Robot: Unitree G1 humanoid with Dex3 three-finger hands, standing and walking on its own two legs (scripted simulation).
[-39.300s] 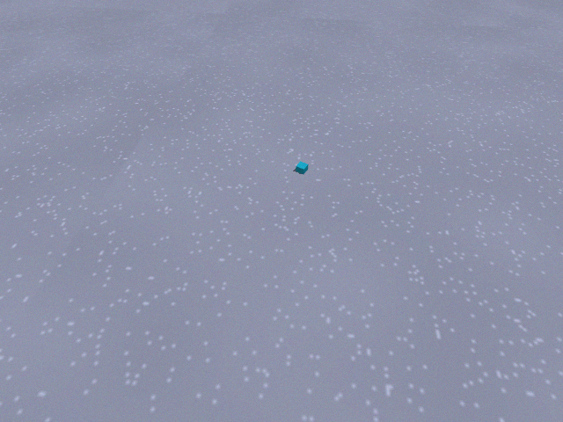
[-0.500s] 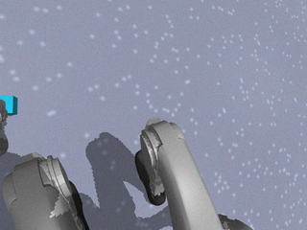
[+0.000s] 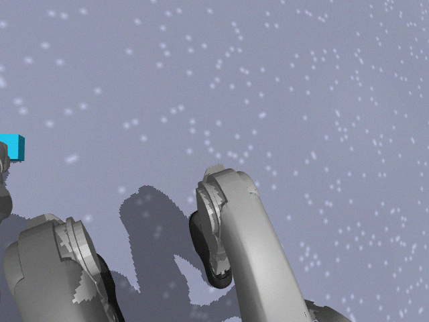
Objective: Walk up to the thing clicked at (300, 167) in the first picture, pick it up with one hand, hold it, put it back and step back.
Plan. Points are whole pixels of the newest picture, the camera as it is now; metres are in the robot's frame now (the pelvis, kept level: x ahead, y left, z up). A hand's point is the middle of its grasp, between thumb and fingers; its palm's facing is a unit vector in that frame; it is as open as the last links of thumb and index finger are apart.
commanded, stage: rise first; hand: left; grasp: from above
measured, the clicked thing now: (7, 148) +0.46 +0.28 -0.31
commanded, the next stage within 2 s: approach in 1.50 s
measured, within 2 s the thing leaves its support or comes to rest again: neither
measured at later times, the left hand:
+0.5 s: hand out of the picture +0.43 +0.31 -0.22, palm faces +0.01 -0.48 -0.88, open 13.6 cm
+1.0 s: hand out of the picture +0.43 +0.30 -0.22, palm faces +0.02 -0.50 -0.87, open 13.4 cm
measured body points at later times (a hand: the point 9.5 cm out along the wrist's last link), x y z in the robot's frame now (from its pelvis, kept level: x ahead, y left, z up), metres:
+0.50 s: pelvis +0.00 +0.00 +0.00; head +0.28 +0.07 +0.34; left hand +0.43 +0.33 -0.17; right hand +0.01 -0.27 -0.08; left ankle +0.07 +0.14 -0.30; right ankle +0.11 -0.13 -0.30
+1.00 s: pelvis +0.00 +0.00 +0.00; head +0.28 +0.08 +0.34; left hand +0.43 +0.32 -0.17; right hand +0.01 -0.27 -0.08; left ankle +0.07 +0.14 -0.30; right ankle +0.11 -0.13 -0.30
